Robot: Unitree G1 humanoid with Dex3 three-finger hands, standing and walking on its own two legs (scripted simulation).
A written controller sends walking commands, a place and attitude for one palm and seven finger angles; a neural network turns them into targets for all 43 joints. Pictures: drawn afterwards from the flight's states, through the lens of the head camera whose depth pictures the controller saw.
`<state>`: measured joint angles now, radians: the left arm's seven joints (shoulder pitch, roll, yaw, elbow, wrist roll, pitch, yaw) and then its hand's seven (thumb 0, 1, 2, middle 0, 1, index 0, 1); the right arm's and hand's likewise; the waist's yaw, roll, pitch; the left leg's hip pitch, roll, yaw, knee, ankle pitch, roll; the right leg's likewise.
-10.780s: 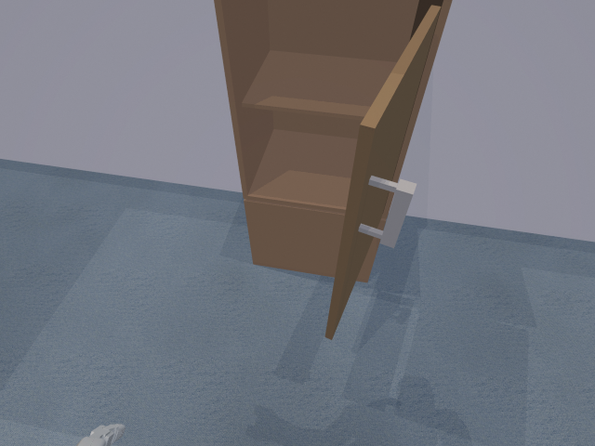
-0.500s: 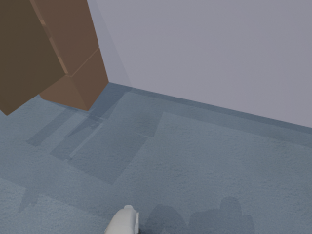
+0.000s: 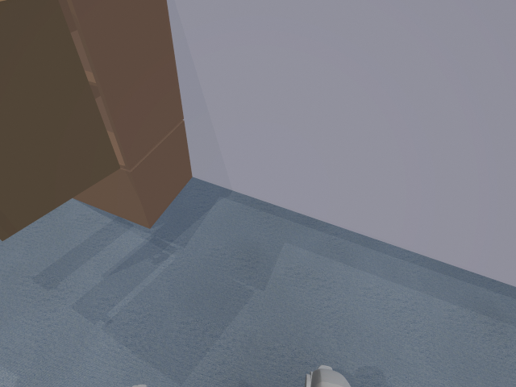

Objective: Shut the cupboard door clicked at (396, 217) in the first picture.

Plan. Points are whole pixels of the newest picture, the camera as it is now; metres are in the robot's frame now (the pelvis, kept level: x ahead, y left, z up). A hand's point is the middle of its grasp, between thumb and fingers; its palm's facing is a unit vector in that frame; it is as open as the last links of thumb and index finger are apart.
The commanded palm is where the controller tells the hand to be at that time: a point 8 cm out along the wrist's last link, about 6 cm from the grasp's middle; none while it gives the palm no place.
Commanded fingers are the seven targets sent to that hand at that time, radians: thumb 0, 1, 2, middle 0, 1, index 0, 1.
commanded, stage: walk to a spot facing it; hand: left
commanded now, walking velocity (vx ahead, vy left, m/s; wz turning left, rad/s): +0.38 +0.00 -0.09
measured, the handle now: out of the picture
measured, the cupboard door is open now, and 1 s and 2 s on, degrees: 76 76 76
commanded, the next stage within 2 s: turn to face it in 0.44 s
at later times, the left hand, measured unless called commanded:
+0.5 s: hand (201, 329) +0.26 +0.12 -0.16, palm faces +0.09 -0.96 -0.24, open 7.1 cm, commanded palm none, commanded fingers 0.00 0.90 0.90 -0.20 -0.30 -0.20 -0.30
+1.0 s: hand (167, 308) +0.31 +0.20 -0.19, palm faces +0.40 -0.89 -0.21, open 7.4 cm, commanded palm none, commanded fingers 0.00 0.90 0.90 -0.20 -0.30 -0.20 -0.30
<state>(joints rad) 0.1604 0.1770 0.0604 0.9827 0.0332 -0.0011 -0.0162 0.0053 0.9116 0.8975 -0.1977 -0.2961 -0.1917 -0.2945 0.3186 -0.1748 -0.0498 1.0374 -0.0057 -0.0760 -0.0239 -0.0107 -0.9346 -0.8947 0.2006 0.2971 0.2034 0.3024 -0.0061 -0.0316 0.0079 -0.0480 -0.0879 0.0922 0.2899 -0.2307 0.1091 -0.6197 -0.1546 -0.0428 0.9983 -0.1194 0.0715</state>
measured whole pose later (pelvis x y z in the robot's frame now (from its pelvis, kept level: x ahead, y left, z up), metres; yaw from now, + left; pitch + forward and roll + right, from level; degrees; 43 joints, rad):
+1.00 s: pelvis +0.32 -0.01 -0.01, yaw +19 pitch -1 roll -2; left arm 0.20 0.22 0.08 0.96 0.02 0.03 0.01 0.01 0.91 0.90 -0.20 -0.30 -0.19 -0.29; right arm 0.11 -0.19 -0.04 0.92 -0.01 0.01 0.00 0.00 -0.91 -0.89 0.20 0.30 0.20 0.30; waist 0.02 -0.01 0.09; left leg -0.36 -0.03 0.04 0.52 -0.15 0.09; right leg -0.50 -0.12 -0.04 1.13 -0.40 0.08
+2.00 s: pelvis +0.30 -0.03 +0.00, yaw +52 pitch -1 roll -2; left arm 0.18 0.27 0.07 0.93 0.02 0.06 0.02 0.01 0.91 0.90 -0.20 -0.30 -0.19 -0.29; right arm 0.14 -0.20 -0.03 0.91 -0.01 0.02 -0.01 0.00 -0.90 -0.89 0.20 0.30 0.20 0.30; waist 0.02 -0.02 0.09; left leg -0.21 -0.04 -0.03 0.45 -0.22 0.06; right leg -0.46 -0.09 -0.03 1.06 -0.40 0.10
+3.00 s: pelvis +0.31 +0.11 +0.00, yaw +60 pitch -1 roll +0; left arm 0.29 0.19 0.07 1.08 0.03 0.00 -0.01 0.01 0.91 0.90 -0.20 -0.30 -0.19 -0.29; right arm 0.29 -0.15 -0.04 1.04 -0.01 -0.08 -0.03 -0.02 -0.95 -0.89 0.20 0.30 0.20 0.30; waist 0.02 -0.04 0.02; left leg -0.07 0.00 0.16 0.35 -0.26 0.04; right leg -0.54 -0.11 -0.09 1.10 -0.25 0.03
